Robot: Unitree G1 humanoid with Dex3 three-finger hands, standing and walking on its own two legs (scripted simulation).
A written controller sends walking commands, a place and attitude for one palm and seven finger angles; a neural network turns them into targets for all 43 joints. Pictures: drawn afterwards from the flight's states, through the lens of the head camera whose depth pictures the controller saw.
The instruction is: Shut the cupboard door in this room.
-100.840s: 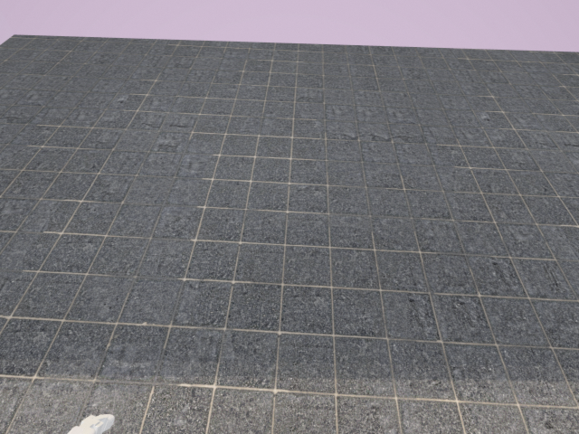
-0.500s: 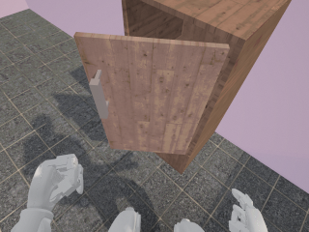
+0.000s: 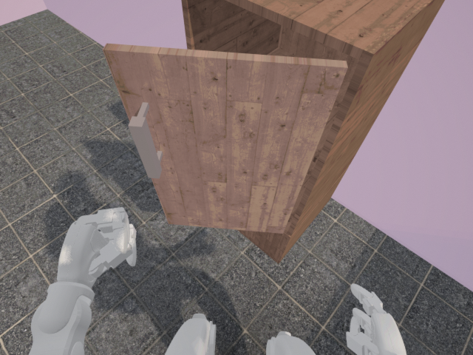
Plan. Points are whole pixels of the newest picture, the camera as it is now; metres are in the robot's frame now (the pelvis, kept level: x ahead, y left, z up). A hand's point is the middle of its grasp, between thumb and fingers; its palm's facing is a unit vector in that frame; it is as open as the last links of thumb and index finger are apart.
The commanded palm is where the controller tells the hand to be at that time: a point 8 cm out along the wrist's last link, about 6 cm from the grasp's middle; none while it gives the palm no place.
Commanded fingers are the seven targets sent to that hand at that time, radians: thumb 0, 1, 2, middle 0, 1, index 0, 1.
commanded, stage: bring the fist close to the handle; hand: left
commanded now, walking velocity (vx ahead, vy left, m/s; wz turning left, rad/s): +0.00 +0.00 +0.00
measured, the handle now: (149, 142) +0.48 +0.20 +0.05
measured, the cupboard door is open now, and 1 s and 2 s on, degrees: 37 37 23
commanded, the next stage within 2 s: push the door shut along its arc in 1.12 s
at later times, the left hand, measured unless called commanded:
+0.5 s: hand (141, 205) +0.34 +0.18 +0.06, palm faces +0.00 -1.00 -0.03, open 3.1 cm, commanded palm +0.32 +0.23 +0.06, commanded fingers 0.00 0.90 0.90 -1.30 -1.50 -1.30 -1.50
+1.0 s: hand (148, 185) +0.38 +0.18 +0.05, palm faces +0.00 -1.00 -0.02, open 3.1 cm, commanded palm +0.36 +0.23 +0.06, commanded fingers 0.00 0.90 0.90 -1.30 -1.50 -1.30 -1.50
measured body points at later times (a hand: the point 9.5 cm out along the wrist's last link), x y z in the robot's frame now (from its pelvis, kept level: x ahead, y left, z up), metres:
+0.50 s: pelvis +0.01 +0.00 +0.01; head +0.08 +0.01 +0.45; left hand +0.33 +0.24 +0.06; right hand +0.15 -0.25 -0.09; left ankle +0.05 +0.10 -0.64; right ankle +0.00 -0.09 -0.64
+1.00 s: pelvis +0.00 +0.01 +0.01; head +0.09 +0.02 +0.45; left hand +0.37 +0.24 +0.06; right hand +0.11 -0.24 -0.10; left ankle +0.05 +0.10 -0.64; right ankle +0.00 -0.09 -0.64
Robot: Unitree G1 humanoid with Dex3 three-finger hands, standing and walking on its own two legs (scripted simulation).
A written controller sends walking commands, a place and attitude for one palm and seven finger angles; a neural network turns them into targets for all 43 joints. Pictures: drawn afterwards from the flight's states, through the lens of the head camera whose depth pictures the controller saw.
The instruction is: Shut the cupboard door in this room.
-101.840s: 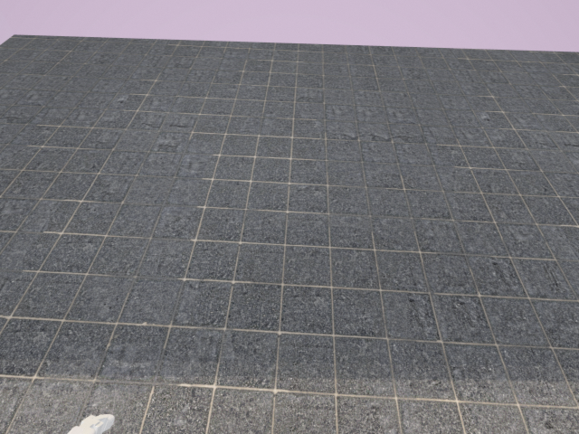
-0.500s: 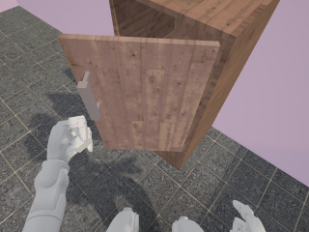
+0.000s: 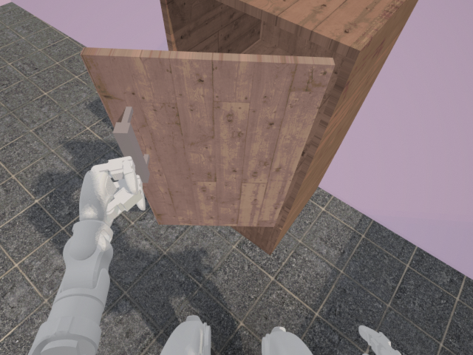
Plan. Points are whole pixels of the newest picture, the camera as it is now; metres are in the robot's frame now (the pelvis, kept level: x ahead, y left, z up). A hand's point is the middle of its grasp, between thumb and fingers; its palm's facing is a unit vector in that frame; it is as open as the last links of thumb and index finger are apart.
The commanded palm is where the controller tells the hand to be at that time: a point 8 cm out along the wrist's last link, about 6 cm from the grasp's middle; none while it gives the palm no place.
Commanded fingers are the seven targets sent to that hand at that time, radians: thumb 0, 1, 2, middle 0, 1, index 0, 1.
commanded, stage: bring the fist close to the handle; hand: left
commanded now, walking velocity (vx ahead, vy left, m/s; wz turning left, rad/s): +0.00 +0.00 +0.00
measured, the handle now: (136, 146) +0.47 +0.20 +0.04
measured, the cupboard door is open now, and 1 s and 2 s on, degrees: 37 23 9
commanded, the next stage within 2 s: push the door shut along its arc in 0.12 s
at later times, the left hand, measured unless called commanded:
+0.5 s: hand (143, 178) +0.40 +0.17 +0.04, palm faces -0.02 -1.00 -0.05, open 3.1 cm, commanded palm +0.39 +0.22 +0.04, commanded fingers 0.00 0.90 0.90 -1.30 -1.50 -1.30 -1.50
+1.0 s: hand (155, 147) +0.47 +0.17 +0.04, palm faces -0.15 -0.99 -0.04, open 3.2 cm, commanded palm +0.46 +0.20 +0.04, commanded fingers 0.00 0.90 0.90 -1.30 -1.50 -1.30 -1.50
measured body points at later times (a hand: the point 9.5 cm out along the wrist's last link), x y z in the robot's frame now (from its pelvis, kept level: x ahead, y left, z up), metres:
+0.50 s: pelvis +0.00 -0.01 -0.01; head +0.09 +0.01 +0.44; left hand +0.39 +0.23 +0.05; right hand +0.11 -0.26 -0.11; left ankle +0.04 +0.08 -0.65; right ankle +0.00 -0.11 -0.65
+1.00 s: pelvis -0.01 +0.00 -0.02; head +0.11 +0.02 +0.41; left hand +0.47 +0.22 +0.05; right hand +0.03 -0.28 -0.13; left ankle +0.04 +0.08 -0.65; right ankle +0.00 -0.11 -0.65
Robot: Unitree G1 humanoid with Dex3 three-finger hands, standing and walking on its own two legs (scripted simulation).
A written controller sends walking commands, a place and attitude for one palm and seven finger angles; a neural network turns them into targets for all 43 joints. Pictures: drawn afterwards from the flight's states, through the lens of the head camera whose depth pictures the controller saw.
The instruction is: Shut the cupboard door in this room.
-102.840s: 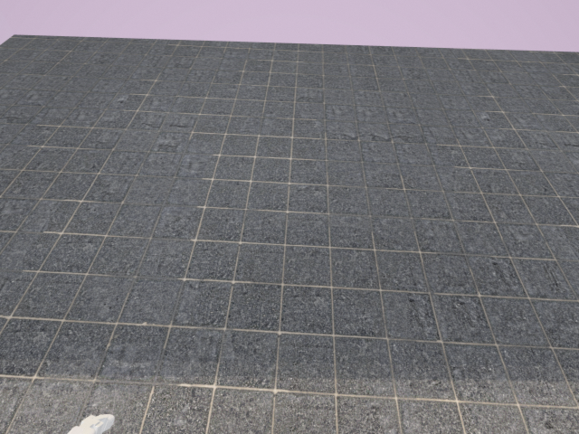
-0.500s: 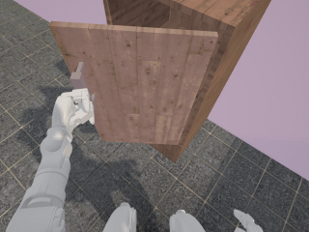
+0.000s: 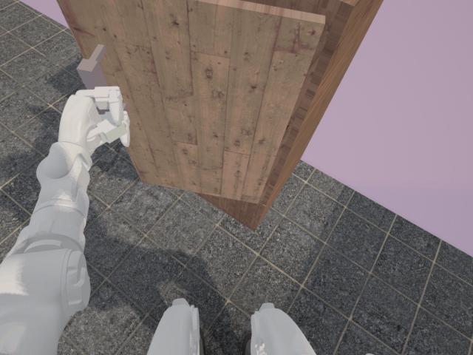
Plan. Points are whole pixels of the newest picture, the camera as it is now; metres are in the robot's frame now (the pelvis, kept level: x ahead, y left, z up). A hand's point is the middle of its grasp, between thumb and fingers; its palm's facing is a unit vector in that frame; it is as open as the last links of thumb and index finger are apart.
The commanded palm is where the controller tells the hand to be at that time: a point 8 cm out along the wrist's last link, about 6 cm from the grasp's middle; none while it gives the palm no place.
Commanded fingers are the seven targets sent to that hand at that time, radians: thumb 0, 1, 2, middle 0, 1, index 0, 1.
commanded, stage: push the door shut along its arc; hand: left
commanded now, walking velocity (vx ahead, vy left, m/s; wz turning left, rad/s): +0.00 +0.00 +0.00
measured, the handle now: (108, 91) +0.55 +0.21 +0.06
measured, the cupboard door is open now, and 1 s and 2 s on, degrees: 23 9 3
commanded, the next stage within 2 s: pull the fist back off the door in 1.10 s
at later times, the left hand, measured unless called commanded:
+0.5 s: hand (145, 98) +0.53 +0.14 +0.07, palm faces -0.29 -0.96 -0.03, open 3.1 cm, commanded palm +0.54 +0.17 +0.06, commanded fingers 0.00 0.90 0.90 -1.30 -1.50 -1.30 -1.50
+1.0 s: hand (170, 80) +0.57 +0.10 +0.07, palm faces -0.37 -0.93 -0.04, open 3.1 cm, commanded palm +0.59 +0.12 +0.06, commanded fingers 0.00 0.90 0.90 -1.30 -1.50 -1.30 -1.50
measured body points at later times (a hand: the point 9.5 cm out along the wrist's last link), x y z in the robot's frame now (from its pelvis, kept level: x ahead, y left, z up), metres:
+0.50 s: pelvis +0.00 +0.01 -0.01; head +0.16 +0.04 +0.41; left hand +0.54 +0.19 +0.07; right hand +0.01 -0.26 -0.11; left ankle +0.05 +0.09 -0.63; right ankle +0.01 -0.10 -0.63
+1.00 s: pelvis +0.01 +0.00 -0.02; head +0.18 +0.01 +0.39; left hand +0.59 +0.15 +0.08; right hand -0.03 -0.27 -0.13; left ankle +0.05 +0.09 -0.63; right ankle +0.01 -0.10 -0.63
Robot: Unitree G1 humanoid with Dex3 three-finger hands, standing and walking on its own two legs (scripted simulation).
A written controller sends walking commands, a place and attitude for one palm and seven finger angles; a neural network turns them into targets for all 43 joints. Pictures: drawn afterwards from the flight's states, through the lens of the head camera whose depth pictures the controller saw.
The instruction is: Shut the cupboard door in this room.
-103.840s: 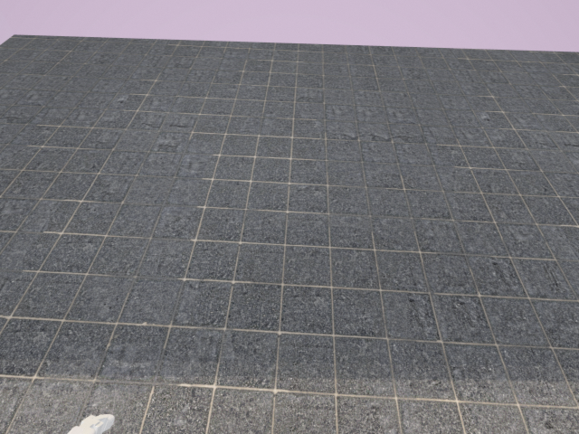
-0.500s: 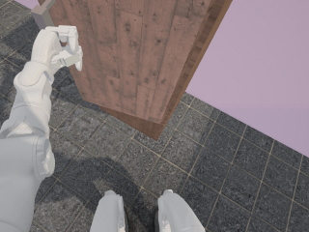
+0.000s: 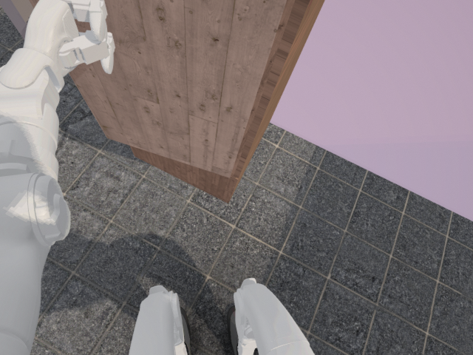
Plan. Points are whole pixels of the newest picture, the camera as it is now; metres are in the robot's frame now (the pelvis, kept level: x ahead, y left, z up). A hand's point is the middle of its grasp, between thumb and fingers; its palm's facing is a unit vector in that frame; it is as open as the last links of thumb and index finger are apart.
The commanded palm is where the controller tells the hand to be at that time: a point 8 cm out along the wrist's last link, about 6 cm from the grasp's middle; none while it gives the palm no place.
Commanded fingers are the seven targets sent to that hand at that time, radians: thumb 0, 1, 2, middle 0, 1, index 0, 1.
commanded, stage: push the door shut along its arc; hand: left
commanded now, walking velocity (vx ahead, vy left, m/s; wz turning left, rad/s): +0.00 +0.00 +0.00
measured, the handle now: (41, 21) +0.62 +0.21 +0.08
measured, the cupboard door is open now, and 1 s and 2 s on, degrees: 9 3 3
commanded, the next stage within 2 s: pull the fist back off the door in 0.10 s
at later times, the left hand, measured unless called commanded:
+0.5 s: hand (121, 39) +0.59 +0.10 +0.08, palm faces +0.09 -0.99 -0.05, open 3.2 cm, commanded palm +0.55 +0.13 +0.09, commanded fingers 0.00 0.90 0.90 -1.30 -1.50 -1.30 -1.50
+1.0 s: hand (124, 89) +0.49 +0.10 +0.09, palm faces +0.08 -1.00 -0.02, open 3.1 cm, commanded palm +0.46 +0.14 +0.09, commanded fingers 0.00 0.90 0.90 -1.30 -1.50 -1.30 -1.50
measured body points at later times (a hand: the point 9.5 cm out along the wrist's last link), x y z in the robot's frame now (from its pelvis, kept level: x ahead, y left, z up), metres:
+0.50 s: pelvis +0.00 -0.01 +0.00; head +0.19 +0.01 +0.41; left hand +0.58 +0.16 +0.08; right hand -0.04 -0.25 -0.10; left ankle +0.04 +0.09 -0.61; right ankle +0.01 -0.10 -0.61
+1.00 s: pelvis +0.02 -0.01 +0.04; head +0.14 +0.00 +0.47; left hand +0.48 +0.15 +0.09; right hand +0.07 -0.28 -0.08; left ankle +0.04 +0.09 -0.61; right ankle +0.01 -0.10 -0.61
